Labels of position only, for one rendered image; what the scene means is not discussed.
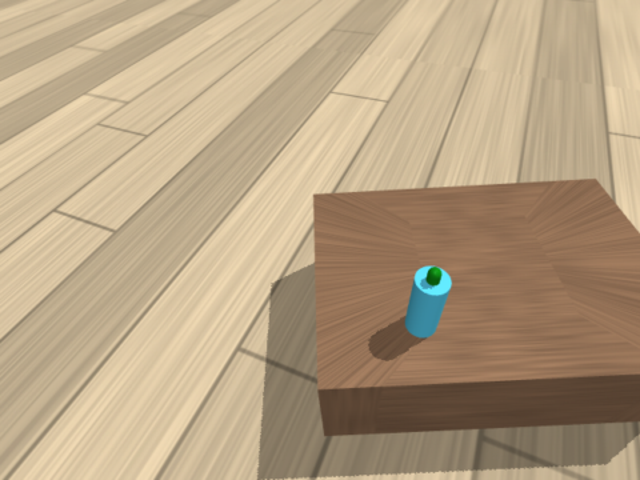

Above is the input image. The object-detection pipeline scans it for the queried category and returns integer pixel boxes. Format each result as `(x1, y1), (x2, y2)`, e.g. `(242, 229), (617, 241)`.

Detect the bottle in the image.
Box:
(405, 266), (452, 338)

